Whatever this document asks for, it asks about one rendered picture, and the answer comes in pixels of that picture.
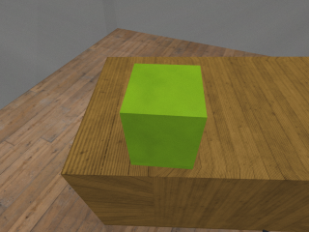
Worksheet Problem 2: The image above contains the pedestal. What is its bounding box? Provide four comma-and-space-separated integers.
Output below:
61, 56, 309, 232

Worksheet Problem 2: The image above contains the carton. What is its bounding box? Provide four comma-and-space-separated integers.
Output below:
120, 63, 208, 169

